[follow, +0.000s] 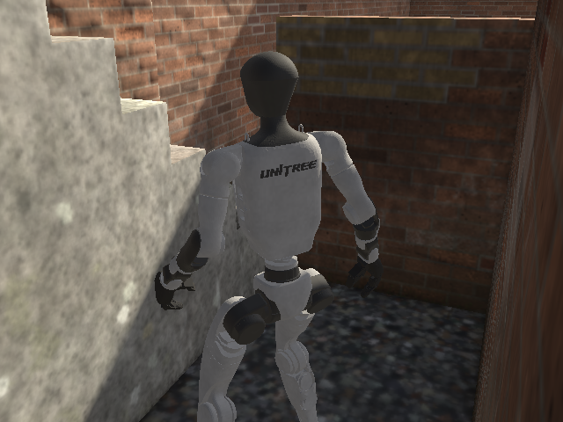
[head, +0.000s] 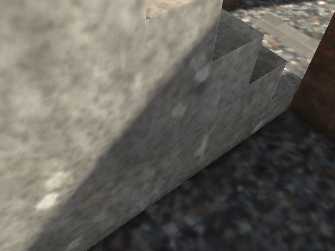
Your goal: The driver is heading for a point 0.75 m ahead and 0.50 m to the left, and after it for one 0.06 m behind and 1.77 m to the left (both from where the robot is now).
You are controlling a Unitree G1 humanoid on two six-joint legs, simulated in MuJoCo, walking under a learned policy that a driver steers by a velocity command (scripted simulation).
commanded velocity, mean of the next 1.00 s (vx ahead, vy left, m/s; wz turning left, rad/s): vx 0.14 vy -0.26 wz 0.60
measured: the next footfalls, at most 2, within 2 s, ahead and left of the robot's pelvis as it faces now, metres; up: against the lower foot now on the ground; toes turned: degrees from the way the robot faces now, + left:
left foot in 0.24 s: +0.12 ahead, -0.01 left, +0.00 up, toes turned +6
right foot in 0.58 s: +0.32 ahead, -0.37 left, +0.00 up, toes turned +22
